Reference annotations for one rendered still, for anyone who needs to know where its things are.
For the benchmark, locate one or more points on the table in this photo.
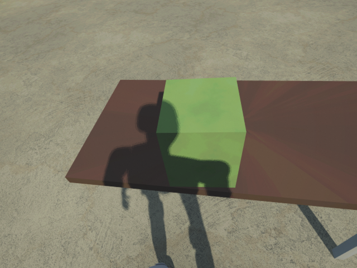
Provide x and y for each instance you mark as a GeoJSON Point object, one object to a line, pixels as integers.
{"type": "Point", "coordinates": [300, 145]}

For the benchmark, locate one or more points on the carton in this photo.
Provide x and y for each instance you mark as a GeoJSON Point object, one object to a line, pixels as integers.
{"type": "Point", "coordinates": [201, 132]}

